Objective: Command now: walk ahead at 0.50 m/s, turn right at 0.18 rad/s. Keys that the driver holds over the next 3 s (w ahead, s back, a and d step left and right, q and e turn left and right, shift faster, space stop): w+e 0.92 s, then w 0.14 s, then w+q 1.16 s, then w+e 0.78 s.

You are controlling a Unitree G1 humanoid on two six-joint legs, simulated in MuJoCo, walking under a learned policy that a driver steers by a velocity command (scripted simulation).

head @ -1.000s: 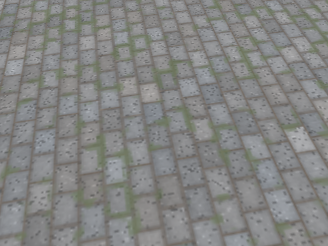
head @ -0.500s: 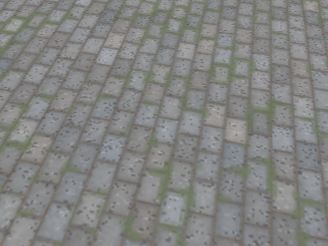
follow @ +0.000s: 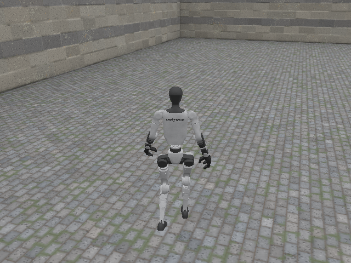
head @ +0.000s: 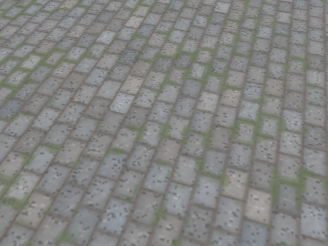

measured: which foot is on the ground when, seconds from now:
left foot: up 0.00-0.42, down 0.44-0.94, up 0.96-1.00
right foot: down 0.00-0.44, up 0.46-0.92, down 0.94-1.00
